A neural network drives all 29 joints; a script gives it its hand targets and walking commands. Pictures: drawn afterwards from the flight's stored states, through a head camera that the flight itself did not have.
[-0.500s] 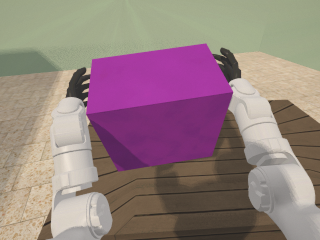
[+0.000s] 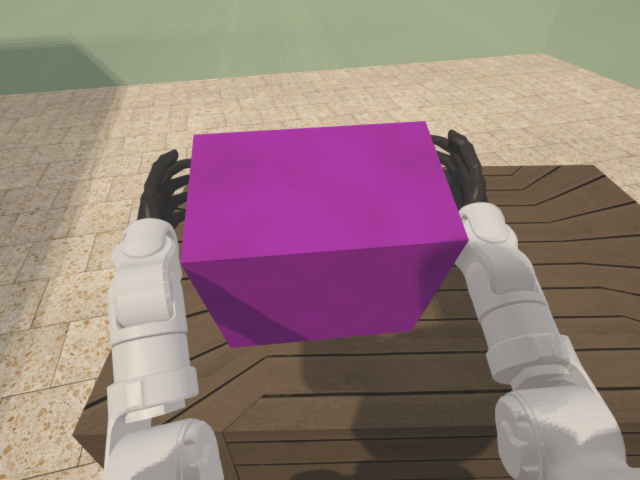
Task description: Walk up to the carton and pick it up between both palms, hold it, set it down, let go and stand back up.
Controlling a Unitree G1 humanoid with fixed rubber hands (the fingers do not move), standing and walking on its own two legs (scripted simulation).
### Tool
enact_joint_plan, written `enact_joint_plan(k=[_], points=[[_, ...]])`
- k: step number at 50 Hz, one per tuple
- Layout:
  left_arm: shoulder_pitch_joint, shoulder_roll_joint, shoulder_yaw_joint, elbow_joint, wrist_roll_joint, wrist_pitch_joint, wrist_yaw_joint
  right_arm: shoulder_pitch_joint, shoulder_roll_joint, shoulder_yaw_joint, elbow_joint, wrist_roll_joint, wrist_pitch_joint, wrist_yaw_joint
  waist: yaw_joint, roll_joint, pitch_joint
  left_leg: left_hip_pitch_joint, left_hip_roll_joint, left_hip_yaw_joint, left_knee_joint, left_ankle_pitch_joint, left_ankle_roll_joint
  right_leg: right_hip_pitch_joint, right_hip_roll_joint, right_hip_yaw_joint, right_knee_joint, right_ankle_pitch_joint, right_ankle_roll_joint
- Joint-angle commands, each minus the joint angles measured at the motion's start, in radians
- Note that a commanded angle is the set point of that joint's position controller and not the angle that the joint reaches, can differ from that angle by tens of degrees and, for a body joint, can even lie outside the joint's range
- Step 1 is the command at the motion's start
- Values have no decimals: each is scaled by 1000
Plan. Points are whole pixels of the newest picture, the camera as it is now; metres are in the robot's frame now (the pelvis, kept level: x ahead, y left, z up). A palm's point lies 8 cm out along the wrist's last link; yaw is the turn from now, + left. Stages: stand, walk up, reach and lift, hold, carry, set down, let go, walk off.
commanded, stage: set down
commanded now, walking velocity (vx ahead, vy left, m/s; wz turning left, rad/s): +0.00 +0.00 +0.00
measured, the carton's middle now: (317, 246) +0.37 +0.01 +0.15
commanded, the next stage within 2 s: none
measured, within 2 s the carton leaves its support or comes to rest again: neither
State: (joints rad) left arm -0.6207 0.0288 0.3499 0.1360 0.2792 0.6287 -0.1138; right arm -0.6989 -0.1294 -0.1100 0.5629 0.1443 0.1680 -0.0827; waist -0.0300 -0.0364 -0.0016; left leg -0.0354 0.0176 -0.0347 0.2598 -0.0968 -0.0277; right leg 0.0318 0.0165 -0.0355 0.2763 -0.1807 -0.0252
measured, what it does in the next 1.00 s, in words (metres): stands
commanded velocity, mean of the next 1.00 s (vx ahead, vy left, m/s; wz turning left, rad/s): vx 0.00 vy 0.00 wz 0.00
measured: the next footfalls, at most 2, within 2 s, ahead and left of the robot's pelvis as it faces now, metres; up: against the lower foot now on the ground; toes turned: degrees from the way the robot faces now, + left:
none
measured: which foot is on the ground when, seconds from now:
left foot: down 0.00-1.00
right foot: down 0.00-1.00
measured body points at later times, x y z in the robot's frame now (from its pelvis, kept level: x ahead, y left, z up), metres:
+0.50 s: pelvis +0.03 +0.00 +0.00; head +0.00 +0.04 +0.45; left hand +0.37 +0.21 +0.15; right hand +0.43 -0.14 +0.19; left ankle +0.04 +0.14 -0.75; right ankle -0.01 -0.10 -0.75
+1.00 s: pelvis +0.00 -0.02 +0.00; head -0.01 +0.01 +0.45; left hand +0.35 +0.22 +0.13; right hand +0.43 -0.13 +0.18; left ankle +0.04 +0.14 -0.75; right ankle -0.01 -0.10 -0.75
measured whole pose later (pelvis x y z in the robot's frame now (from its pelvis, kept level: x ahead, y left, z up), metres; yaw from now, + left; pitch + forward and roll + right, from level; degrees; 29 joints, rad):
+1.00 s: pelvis +0.00 -0.02 +0.00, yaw -1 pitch -3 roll +0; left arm -0.51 -0.04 0.40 0.17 0.29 0.52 -0.06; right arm -0.77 -0.14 -0.11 0.75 0.09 0.08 0.02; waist 0.08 -0.06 0.01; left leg -0.11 0.05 -0.01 0.23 -0.07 -0.06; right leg -0.07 0.04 -0.04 0.27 -0.16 -0.05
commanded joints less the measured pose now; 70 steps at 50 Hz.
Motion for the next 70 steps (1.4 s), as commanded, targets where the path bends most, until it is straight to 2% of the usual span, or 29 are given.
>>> enact_joint_plan(k=[1, 5, 9, 10, 14, 15, 16, 17, 19, 21, 28, 31, 34, 35, 37, 40, 41, 42, 45, 48, 51, 53, 55, 58, 59, 64, 65, 67, 70], points=[[-496, -320, -289, 42, -60, -46, -86, -674, 354, 268, -111, 11, -64, 163, 47, -8, -207, 92, -46, 104, -46, -25, 63, -89, -13, -50, -87, -24, 61], [-524, -326, -247, 98, -41, -29, -90, -686, 322, 204, -7, -26, -59, 198, 77, -55, -200, 94, -32, 123, -89, -73, 78, -100, -7, -60, -96, -105, 46], [-533, -405, -344, -32, -96, -68, -69, -737, 349, 224, -69, 0, -103, 204, 39, -21, -351, 192, -19, 110, -33, 120, 31, -87, 18, -68, -75, 66, 35], [-494, -383, -345, -83, -103, -77, -60, -711, 350, 252, -114, 12, -111, 197, 68, -42, -362, 193, -25, 112, -9, 201, 35, -62, 29, -68, -59, 146, 36], [-438, -414, -433, -155, -119, -90, -31, -650, 324, 287, -108, 42, -119, 194, 39, 50, -429, 269, -27, 91, 50, 376, -6, -67, 38, -68, -54, 241, 27], [-408, -415, -446, -170, -125, -88, -22, -605, 303, 246, -47, 35, -117, 184, -15, 68, -391, 296, -19, 71, 66, 438, -26, -86, 47, -80, -58, 264, 18], [-371, -429, -464, -209, -110, -87, -19, -549, 314, 301, -47, 63, -110, 188, 26, 135, -392, 313, -18, 83, 78, 488, -40, -98, 48, -71, -53, 261, 15], [-377, -428, -516, -283, -122, -95, -16, -528, 309, 290, -49, 59, -115, 184, -23, 143, -417, 364, -15, 67, 98, 541, -56, -107, 49, -77, -50, 296, 18], [-428, -401, -515, -337, -117, -96, -8, -517, 320, 326, -32, 75, -106, 189, 10, 161, -403, 340, -21, 77, 90, 542, -61, -100, 48, -74, -52, 271, 14], [-386, -440, -568, -343, -125, -87, -1, -477, 302, 323, 5, 103, -98, 197, -8, 256, -377, 367, -15, 63, 91, 558, -85, -163, 46, -72, -67, 222, 0], [-257, -415, -585, -404, -159, -96, 2, -479, 339, 415, -212, 113, -105, 168, 1, 97, -397, 279, -44, 58, 127, 580, -43, -40, 41, -48, -18, 483, 39], [-241, -376, -468, -267, -147, -97, -22, -535, 371, 432, -288, 92, -102, 147, 26, -35, -385, 110, -64, 71, 57, 326, 13, 75, -1, -11, 0, 584, 65], [-303, -342, -355, -158, -123, -103, -52, -593, 369, 413, -296, 53, -98, 156, 81, -141, -368, -3, -57, 78, -8, 131, 63, 108, -38, 3, 13, 561, 97], [-365, -307, -276, -102, -105, -104, -64, -584, 345, 362, -210, 20, -77, 159, 66, -184, -269, -40, -54, 79, -41, 28, 91, 61, -57, 9, -17, 467, 106], [-351, -307, -213, -26, -63, -112, -73, -607, 370, 380, -214, -11, -91, 169, 143, -186, -264, -59, -52, 92, -77, -21, 107, 49, -61, 4, -28, 346, 109], [-355, -348, -232, -42, -52, -128, -69, -612, 414, 400, -176, -1, -106, 181, 156, -140, -307, -32, -54, 107, -53, 59, 89, 84, -38, -4, -4, 408, 102], [-380, -374, -256, -31, -66, -134, -66, -632, 384, 345, -172, -3, -116, 187, 115, -111, -300, 0, -36, 101, -44, 65, 78, 28, -27, -9, -7, 367, 93], [-349, -375, -261, -40, -48, -145, -54, -599, 403, 361, -121, 6, -123, 197, 158, -57, -324, 10, -33, 112, -31, 124, 64, 43, -14, -2, -10, 303, 69], [-375, -431, -346, -94, -68, -153, -17, -538, 385, 281, 24, -8, -138, 217, 108, 55, -363, 144, -17, 107, 2, 209, 26, -106, 12, -40, -55, 126, 30], [-413, -385, -299, 46, -53, -147, -21, -515, 313, 94, 176, -101, -118, 239, 45, 34, -249, 80, -7, 112, -45, 25, 33, -182, -1, -39, -74, -60, 37], [-480, -421, -371, -65, -67, -182, 10, -505, 376, 114, 190, -113, -136, 255, 47, 75, -330, 91, -25, 119, -35, 26, 28, -155, -2, -43, -60, -16, 38], [-592, -471, -441, -104, -110, -226, 35, -554, 378, 84, 177, -140, -169, 263, -9, 129, -443, 121, -13, 100, -1, 106, 0, -225, 3, -62, -45, 34, 28], [-636, -546, -577, -230, -175, -287, 81, -576, 412, 161, 97, -114, -226, 272, -1, 207, -669, 230, -6, 72, 85, 351, -43, -287, 24, -73, -22, 140, 9], [-513, -533, -544, -73, -135, -288, 109, -574, 349, 104, 171, -139, -227, 279, -18, 194, -602, 252, -3, 62, 89, 308, -47, -316, 27, -79, -52, 77, 3], [-468, -524, -515, -36, -110, -278, 104, -536, 337, 86, 231, -135, -209, 277, 0, 210, -495, 256, -5, 63, 82, 339, -58, -296, 29, -69, -49, 91, 7], [-240, -423, -289, 184, -32, -191, 29, -556, 337, 126, 215, -122, -142, 276, 118, -42, -250, 79, -19, 108, -22, 142, 43, -113, 8, -37, -68, 91, 56], [-267, -413, -266, 168, -26, -198, 25, -587, 352, 171, 179, -96, -152, 283, 168, -51, -296, 30, -21, 120, -20, 171, 46, -67, 6, -26, -37, 156, 66], [-324, -442, -256, 100, -48, -206, 31, -630, 364, 238, 121, -78, -153, 285, 161, -109, -347, -19, -25, 103, -6, 228, 47, 25, -4, -17, 16, 361, 79], [-340, -483, -351, -69, -125, -277, 70, -641, 426, 405, -22, 17, -218, 279, 226, -73, -549, 16, -27, 97, 73, 489, 15, 34, 12, -1, 72, 663, 71]])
